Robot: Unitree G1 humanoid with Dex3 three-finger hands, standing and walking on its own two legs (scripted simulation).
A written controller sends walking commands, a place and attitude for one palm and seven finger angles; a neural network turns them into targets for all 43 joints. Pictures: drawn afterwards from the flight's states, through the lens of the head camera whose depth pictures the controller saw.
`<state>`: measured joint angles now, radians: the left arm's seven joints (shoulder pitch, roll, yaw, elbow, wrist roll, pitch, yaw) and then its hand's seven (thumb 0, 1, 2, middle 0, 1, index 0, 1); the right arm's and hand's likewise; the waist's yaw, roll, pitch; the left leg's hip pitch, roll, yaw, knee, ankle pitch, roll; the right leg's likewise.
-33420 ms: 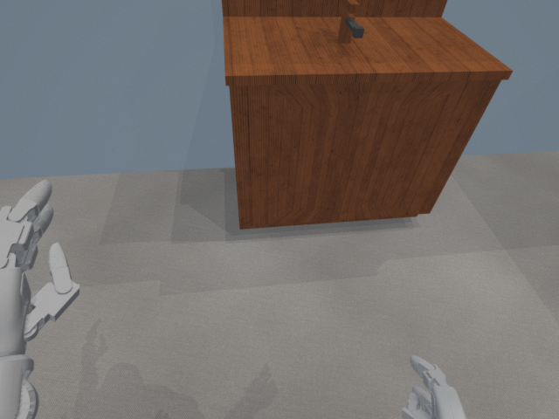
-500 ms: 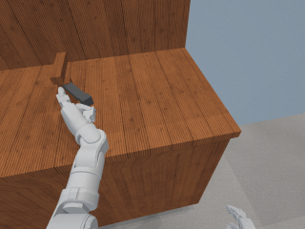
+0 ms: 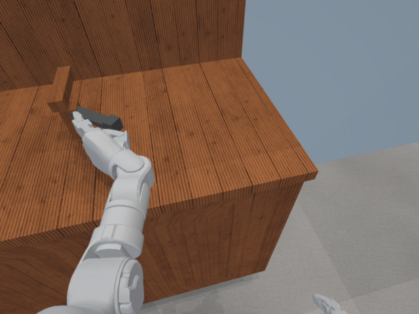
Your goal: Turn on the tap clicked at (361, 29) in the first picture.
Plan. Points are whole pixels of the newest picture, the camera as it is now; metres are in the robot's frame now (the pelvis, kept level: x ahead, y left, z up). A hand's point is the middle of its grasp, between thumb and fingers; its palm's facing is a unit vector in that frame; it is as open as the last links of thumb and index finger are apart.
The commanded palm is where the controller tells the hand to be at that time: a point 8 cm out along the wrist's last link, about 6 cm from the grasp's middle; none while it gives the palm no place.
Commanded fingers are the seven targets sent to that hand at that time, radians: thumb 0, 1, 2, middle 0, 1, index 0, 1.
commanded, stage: push the lever round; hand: left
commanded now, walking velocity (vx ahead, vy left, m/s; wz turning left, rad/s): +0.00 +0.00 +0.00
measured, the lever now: (112, 124) +0.46 +0.21 +0.13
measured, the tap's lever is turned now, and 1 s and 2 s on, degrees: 50 73 73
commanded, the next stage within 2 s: lift the hand up off the lever in 0.60 s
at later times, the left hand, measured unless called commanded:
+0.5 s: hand (132, 127) +0.46 +0.17 +0.12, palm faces +0.79 -0.60 -0.11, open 7.6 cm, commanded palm +0.41 +0.19 +0.12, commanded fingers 0.00 0.90 0.90 -0.15 -0.15 -0.15 -0.15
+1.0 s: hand (134, 121) +0.48 +0.17 +0.12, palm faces +0.78 -0.61 -0.11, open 7.7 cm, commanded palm +0.42 +0.19 +0.13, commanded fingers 0.00 0.90 0.90 -0.15 -0.15 -0.15 -0.15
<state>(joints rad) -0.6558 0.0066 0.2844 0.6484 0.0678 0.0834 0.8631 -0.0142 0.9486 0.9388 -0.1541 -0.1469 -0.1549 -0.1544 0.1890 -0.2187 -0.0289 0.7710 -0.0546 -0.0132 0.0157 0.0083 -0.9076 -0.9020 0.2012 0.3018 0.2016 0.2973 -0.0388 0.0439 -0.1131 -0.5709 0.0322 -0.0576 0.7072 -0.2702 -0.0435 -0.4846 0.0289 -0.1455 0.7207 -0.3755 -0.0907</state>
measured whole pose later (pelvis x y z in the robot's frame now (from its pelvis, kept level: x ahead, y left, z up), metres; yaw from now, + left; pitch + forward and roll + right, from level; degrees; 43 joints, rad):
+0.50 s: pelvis +0.00 -0.01 +0.00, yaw +0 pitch +11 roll +0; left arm -0.78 0.05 0.38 0.77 0.11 0.06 0.90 0.00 0.93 0.94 -0.15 -0.15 -0.15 -0.15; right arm 0.25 -0.22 -0.04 0.78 -0.07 -0.02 0.04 0.01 -0.91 -0.90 0.20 0.30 0.20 0.30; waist -0.07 0.04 -0.13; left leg -0.64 0.04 -0.05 0.74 -0.28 -0.05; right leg -0.56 0.04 -0.14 0.75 -0.39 -0.10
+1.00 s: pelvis +0.02 +0.00 +0.00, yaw -1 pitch +11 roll +0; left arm -0.77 0.04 0.39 0.75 0.11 0.09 0.90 0.01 0.92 0.92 -0.16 -0.15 -0.16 -0.15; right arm 0.26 -0.22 -0.05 0.77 -0.08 -0.02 0.05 0.01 -0.91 -0.90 0.20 0.30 0.20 0.30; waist -0.08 0.05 -0.14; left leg -0.62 0.04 -0.04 0.72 -0.30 -0.05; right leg -0.54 0.04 -0.13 0.73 -0.40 -0.09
